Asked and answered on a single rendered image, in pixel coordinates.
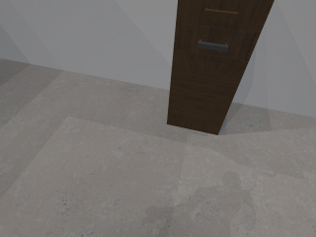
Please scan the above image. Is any handle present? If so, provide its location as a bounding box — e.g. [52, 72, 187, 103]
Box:
[203, 8, 239, 20]
[197, 39, 228, 51]

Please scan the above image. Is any cabinet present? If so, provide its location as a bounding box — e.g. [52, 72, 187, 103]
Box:
[167, 0, 275, 135]

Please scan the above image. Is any drawer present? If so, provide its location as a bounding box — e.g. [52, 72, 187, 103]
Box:
[178, 23, 255, 60]

